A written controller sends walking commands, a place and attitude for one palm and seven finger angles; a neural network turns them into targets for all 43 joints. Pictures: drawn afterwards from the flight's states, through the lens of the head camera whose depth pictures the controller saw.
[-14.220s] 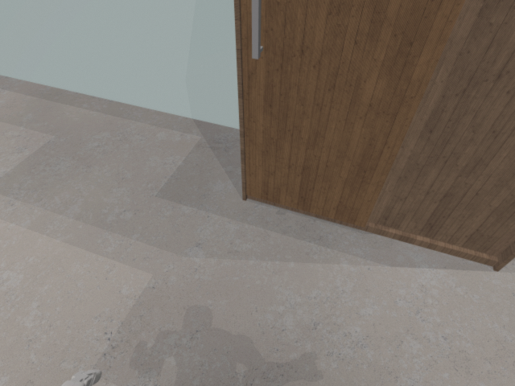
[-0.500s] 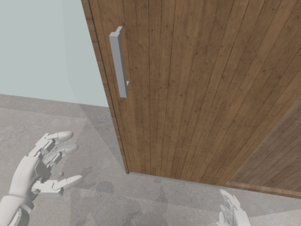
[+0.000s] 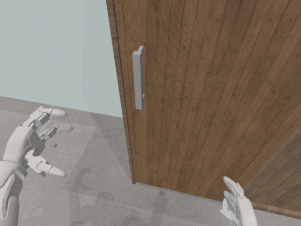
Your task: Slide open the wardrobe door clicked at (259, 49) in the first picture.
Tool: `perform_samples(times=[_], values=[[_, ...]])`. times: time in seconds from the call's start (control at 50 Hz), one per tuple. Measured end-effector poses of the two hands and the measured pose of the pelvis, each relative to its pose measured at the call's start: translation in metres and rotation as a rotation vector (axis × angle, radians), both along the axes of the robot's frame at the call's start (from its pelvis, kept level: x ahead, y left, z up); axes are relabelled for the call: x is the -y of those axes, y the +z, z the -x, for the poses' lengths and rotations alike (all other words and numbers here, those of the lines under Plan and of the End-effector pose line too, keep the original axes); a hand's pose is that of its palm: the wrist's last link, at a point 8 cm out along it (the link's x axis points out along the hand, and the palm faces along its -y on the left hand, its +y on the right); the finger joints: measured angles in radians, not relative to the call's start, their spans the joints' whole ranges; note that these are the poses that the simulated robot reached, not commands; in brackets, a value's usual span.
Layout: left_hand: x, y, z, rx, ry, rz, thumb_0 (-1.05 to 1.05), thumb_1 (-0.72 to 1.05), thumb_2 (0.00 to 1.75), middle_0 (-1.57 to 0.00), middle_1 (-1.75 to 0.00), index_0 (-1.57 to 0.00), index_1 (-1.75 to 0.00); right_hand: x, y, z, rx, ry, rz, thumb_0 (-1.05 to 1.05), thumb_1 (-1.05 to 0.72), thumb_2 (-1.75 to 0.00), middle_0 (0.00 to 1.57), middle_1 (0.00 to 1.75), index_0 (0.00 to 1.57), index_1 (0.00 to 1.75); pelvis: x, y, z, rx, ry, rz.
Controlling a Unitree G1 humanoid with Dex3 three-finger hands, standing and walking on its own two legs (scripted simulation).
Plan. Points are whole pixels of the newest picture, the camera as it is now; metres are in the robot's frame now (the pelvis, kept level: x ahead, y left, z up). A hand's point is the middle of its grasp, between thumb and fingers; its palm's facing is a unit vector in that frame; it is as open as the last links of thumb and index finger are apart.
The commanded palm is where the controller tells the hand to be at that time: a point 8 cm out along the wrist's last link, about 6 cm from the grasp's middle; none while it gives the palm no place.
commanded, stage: raise the hand with hooked fingers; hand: left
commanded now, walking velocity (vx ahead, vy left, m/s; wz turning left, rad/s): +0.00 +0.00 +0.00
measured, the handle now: (140, 79) +0.50 +0.09 +0.14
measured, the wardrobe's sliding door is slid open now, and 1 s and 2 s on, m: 0.00 0.00 0.00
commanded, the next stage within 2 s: move the hooked fingers beside the handle in 0.76 s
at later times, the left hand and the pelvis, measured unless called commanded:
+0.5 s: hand (50, 121) +0.29 +0.27 +0.16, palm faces -0.05 -1.00 -0.08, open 14.0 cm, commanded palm +0.25 +0.31 +0.17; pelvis +0.01 +0.00 +0.01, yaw -1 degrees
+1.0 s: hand (56, 120) +0.29 +0.25 +0.17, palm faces -0.03 -1.00 -0.08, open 14.0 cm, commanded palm +0.27 +0.29 +0.17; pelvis +0.01 -0.02 +0.01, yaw +0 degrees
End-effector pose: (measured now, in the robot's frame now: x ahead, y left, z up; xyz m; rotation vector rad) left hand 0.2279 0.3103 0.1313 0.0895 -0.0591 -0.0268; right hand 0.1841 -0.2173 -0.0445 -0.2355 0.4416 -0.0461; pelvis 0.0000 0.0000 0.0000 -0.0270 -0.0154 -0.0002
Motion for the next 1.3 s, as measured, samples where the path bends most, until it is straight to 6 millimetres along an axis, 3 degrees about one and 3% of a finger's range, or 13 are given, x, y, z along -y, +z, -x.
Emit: perform_samples(times=[0.16,0.34,0.56,1.0,1.3], values=[[-0.018,0.023,-0.014,0.001,0.012,-0.006,-0.01,-0.49,0.3,-0.31,-1.2,-0.3,-1.19,-0.013,-0.006,0.004,-0.059,0.028,-0.021,0.01,-0.9,-0.9,0.21,0.3,0.2,0.3,-0.001,0.005,-0.001,0.013,0.004,-0.003],[-0.028,0.047,-0.035,0.011,0.005,-0.012,-0.01,-0.5,0.3,-0.31,-1.2,-0.3,-1.2,0.004,-0.011,0.015,-0.12,-0.009,-0.004,0.01,-0.9,-0.9,0.21,0.3,0.2,0.3,0.001,0.009,-0.005,0.014,0.001,-0.008],[-0.011,0.033,-0.041,-0.018,-0.014,0.015,-0.01,-0.5,0.3,-0.31,-1.2,-0.3,-1.2,0.026,-0.008,0.016,-0.116,-0.056,0.015,0.01,-0.9,-0.9,0.2,0.3,0.2,0.3,0.006,0.009,-0.009,0.004,-0.013,-0.013],[0.001,0.039,-0.04,-0.008,-0.001,0.014,-0.01,-0.5,0.3,-0.31,-1.2,-0.3,-1.2,0.026,-0.01,0.003,-0.093,-0.039,-0.012,0.01,-0.9,-0.9,0.2,0.3,0.2,0.3,0.017,0.009,-0.009,0.007,-0.003,-0.019],[0.022,0.034,-0.083,-0.031,-0.027,0.04,-0.01,-0.5,0.3,-0.31,-1.2,-0.3,-1.2,0.04,-0.017,0.028,-0.142,-0.111,0.0,0.01,-0.9,-0.9,0.2,0.3,0.2,0.3,0.019,0.008,-0.004,-0.008,-0.013,-0.025]])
